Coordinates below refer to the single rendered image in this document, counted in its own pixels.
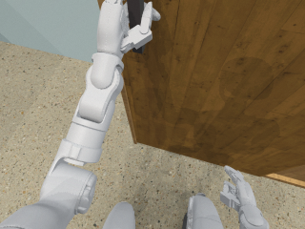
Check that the robot right shin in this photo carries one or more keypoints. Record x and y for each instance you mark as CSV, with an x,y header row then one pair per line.
x,y
190,221

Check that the robot right thigh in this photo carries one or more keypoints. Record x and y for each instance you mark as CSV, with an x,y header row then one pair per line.
x,y
203,213

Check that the left robot forearm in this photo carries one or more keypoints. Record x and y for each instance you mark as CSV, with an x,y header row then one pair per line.
x,y
93,114

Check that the wardrobe door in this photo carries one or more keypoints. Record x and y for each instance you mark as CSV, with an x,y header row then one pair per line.
x,y
295,173
223,81

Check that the robot right hand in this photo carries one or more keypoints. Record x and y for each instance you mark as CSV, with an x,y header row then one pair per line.
x,y
239,195

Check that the robot left upper arm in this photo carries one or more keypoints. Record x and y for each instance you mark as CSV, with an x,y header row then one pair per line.
x,y
69,191

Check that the right robot forearm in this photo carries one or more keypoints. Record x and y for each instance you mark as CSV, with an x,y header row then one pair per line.
x,y
250,217

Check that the robot left hand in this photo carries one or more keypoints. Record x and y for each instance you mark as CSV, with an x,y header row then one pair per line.
x,y
113,24

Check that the handle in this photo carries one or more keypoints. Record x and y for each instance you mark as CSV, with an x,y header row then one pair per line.
x,y
135,12

